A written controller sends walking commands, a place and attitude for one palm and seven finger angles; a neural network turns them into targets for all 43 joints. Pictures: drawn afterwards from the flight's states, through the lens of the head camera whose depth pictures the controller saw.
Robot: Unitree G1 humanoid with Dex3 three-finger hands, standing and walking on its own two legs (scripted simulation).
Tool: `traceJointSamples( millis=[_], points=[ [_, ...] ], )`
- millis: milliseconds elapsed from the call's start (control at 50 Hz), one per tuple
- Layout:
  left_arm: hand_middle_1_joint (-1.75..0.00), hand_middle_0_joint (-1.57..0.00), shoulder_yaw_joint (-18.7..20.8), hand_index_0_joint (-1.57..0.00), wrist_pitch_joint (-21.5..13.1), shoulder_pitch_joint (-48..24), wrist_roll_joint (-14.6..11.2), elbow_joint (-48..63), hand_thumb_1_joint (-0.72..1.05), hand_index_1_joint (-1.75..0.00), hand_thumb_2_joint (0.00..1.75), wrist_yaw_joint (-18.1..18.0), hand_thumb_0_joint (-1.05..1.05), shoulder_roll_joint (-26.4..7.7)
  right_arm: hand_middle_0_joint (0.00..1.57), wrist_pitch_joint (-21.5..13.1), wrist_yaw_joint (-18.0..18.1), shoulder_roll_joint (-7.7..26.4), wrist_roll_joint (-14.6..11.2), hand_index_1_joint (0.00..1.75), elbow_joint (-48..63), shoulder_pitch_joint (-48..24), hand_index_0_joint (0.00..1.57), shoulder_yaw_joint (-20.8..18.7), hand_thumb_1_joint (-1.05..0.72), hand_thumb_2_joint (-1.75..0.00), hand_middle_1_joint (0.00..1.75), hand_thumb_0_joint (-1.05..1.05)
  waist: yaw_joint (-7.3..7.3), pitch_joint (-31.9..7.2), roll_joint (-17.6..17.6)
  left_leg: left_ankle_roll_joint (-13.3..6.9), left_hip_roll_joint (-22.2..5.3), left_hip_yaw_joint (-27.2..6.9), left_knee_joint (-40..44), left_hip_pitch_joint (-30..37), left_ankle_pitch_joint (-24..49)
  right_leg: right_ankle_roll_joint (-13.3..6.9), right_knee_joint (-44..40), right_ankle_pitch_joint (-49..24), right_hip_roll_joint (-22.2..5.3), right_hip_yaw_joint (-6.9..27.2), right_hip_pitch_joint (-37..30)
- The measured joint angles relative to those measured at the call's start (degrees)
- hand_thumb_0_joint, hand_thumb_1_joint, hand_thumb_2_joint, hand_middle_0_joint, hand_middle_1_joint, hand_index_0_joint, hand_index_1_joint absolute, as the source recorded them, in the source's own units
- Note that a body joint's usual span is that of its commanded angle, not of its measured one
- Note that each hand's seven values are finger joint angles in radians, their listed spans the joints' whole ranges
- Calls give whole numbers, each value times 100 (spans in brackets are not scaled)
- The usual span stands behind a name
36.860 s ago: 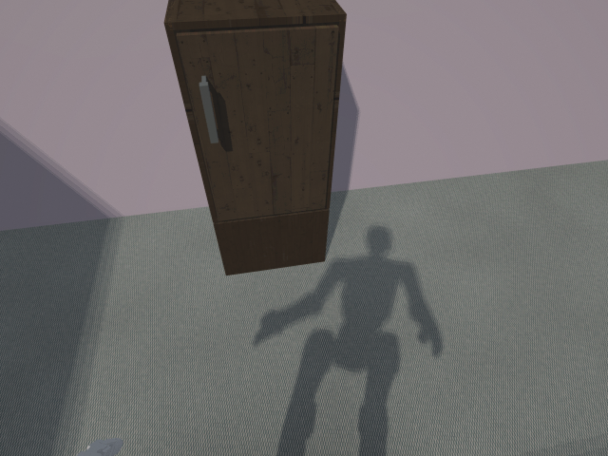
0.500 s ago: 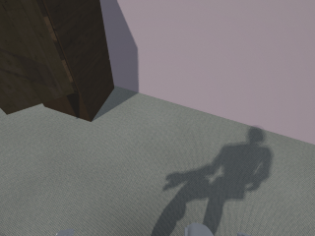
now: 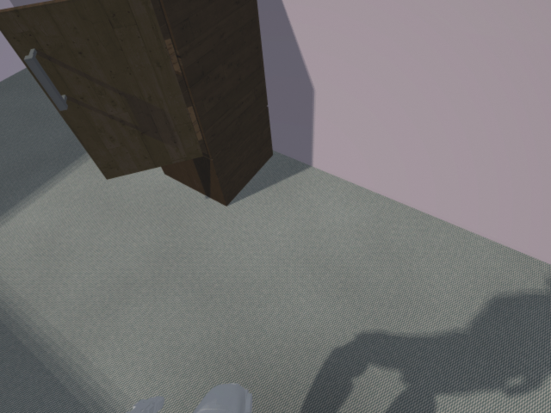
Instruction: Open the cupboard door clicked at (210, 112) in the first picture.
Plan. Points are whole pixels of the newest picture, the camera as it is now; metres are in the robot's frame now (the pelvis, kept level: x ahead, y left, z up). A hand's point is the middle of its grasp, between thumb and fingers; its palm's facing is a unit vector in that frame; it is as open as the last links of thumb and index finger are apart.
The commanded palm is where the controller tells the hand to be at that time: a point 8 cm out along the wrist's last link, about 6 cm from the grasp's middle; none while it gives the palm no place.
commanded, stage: turn to face it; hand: left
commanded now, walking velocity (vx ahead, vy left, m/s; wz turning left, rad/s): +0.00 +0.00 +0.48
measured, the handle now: (48, 80) +0.92 +0.63 -0.01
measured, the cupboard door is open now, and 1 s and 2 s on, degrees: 49 49 49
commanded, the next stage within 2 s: take the last steps up to it in 0.34 s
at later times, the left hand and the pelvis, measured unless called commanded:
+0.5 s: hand out of the picture -0.02 +0.26 -0.18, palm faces +0.29 -0.93 -0.20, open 7.4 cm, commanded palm none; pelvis +0.00 +0.06 +0.00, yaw +13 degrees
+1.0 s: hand out of the picture +0.07 +0.23 -0.15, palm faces +0.36 -0.90 -0.25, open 7.2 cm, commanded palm none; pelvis +0.07 +0.04 +0.00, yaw +19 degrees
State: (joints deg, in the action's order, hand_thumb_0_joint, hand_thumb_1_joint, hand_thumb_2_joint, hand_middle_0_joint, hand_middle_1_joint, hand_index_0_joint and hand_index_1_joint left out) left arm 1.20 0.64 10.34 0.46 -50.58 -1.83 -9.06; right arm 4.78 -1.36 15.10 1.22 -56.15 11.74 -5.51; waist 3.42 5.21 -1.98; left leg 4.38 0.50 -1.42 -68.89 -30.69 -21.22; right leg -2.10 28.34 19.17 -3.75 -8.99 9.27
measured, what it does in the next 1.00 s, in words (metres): steps on the spot, turning left: left foot, then right foot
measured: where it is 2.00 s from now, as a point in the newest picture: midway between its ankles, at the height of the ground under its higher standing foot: (228, 373)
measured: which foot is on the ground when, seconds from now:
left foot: up 0.00-0.28, down 0.30-0.84, up 0.86-1.00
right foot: down 0.00-0.30, up 0.32-0.82, down 0.84-1.00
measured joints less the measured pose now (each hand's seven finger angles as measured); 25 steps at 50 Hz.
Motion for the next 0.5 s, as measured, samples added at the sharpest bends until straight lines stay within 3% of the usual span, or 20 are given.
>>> traceJointSamples(
  millis=[140,240,280,300,360,420,500],
  points=[
    [-30,-21,71,-20,-69,361,47,-87,92,-30,90,-3,0,-87,20,37,12,13,2,29,-20,-403,20,76,-91,-90,30,1,-263,93,159,-12,-242,188,1133,442,-226,45,89,164,-214,-562,-144],
    [-30,-21,143,-20,-42,679,103,-283,92,-30,90,16,0,-266,19,-68,17,-69,-28,29,112,-814,19,171,-91,-90,30,1,-503,144,307,-200,-147,503,2365,977,-346,179,453,401,-371,-815,-86],
    [-30,-21,175,-20,-24,831,85,-391,91,-29,90,31,0,-359,19,-164,14,-124,-27,29,209,-936,19,222,-91,-90,30,1,-554,119,398,-303,-47,654,3127,1336,95,272,770,566,-464,-861,17],
    [-30,-21,193,-20,8,886,58,-455,91,-29,90,45,0,-411,19,-238,14,-157,-14,29,255,-985,20,239,-91,-90,30,1,-558,105,455,-481,-1,692,3346,1433,415,329,1094,651,-541,-828,154],
    [-30,-20,209,-20,245,809,16,-625,91,-29,90,17,1,-524,20,-378,61,-285,-13,29,350,-1006,20,334,-91,-90,30,1,-610,108,579,-811,79,665,3198,1423,187,500,2550,1346,-385,-7,800],
    [-30,-20,225,-20,335,632,31,-672,91,-29,90,32,1,-516,20,-394,165,-364,-3,29,354,-870,20,406,-91,-90,30,0,-607,21,508,-840,76,534,3526,1582,287,598,3322,1112,-224,471,1264],
    [-30,-20,227,-20,269,361,48,-569,91,-29,90,93,1,-466,20,-426,216,-459,-17,30,254,-648,20,475,-90,-90,30,0,-601,-28,436,-893,108,406,4062,1784,619,676,3590,451,-206,817,1637]
  ],
)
